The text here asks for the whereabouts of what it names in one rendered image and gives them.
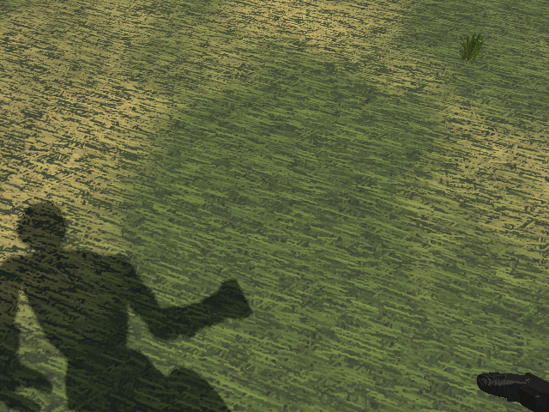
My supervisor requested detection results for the robot right hand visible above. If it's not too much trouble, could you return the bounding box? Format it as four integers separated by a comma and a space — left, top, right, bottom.
477, 373, 549, 412

